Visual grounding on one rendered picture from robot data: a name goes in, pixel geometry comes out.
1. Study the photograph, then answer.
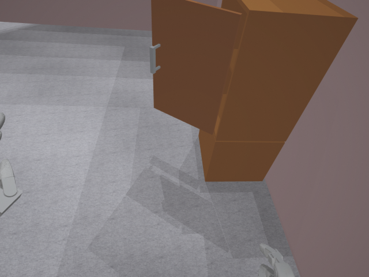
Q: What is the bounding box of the handle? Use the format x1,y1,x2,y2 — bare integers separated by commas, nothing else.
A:
149,44,160,74

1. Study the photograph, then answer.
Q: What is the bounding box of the robot left hand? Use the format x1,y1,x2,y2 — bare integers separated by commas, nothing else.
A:
0,113,22,217

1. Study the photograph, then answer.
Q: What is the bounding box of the cupboard door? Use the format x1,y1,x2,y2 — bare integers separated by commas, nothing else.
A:
151,0,242,135

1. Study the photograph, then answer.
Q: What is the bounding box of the robot right hand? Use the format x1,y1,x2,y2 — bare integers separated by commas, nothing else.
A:
258,243,295,277

